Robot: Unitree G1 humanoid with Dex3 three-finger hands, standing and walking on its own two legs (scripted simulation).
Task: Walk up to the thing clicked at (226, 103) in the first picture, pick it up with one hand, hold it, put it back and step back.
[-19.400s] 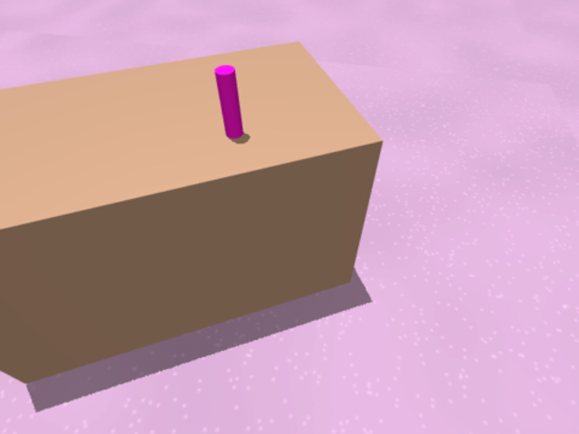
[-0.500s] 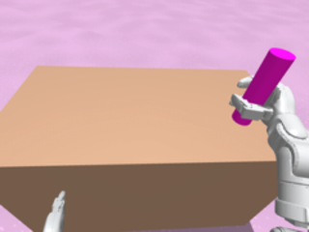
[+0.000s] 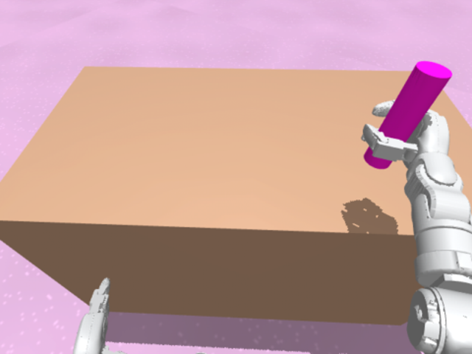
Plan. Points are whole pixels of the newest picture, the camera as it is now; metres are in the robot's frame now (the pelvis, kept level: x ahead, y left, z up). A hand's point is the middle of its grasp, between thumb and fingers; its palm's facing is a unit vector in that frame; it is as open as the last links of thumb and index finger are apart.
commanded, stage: crouch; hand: right
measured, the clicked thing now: (401, 121) +0.45 -0.20 +0.18
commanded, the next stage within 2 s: lower in 0.88 s
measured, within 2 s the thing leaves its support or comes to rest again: rests again in 2.00 s
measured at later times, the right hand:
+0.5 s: hand (373, 133) +0.49 -0.19 +0.11, palm faces +0.18 +0.98 +0.00, open 6.0 cm
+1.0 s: hand (371, 131) +0.52 -0.20 +0.10, palm faces +0.18 +0.98 +0.01, open 6.0 cm
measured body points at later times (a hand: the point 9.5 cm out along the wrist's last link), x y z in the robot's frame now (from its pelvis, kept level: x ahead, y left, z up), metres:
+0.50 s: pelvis +0.01 -0.01 -0.01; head +0.07 -0.01 +0.44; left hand +0.15 +0.26 -0.06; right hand +0.48 -0.25 +0.11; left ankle +0.07 +0.14 -0.72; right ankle -0.02 -0.14 -0.72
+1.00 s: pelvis +0.01 +0.00 -0.02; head +0.10 -0.01 +0.42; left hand +0.15 +0.26 -0.07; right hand +0.50 -0.25 +0.10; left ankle +0.07 +0.14 -0.72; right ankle -0.02 -0.14 -0.72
